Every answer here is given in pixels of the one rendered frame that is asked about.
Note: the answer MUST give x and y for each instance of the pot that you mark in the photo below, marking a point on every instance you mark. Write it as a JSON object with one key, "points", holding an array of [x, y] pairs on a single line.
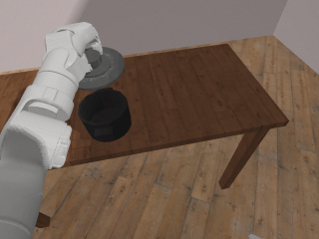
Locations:
{"points": [[105, 114]]}

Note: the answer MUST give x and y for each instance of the table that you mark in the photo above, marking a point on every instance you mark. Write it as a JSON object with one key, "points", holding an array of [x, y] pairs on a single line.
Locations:
{"points": [[175, 98]]}

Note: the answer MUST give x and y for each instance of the lid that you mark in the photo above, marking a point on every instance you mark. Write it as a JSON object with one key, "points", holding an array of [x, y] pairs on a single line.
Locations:
{"points": [[110, 70]]}

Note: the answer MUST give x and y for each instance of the left robot hand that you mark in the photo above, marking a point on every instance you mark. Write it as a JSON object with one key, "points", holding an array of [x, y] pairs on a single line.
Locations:
{"points": [[90, 36]]}

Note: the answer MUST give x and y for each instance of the robot left forearm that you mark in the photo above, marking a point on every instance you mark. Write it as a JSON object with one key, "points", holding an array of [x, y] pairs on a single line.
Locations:
{"points": [[52, 93]]}

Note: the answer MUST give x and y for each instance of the knob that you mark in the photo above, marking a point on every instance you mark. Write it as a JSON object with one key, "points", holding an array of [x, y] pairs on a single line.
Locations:
{"points": [[94, 58]]}

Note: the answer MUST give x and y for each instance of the robot left upper arm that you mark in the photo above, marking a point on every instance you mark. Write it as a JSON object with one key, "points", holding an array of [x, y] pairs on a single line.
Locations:
{"points": [[33, 145]]}

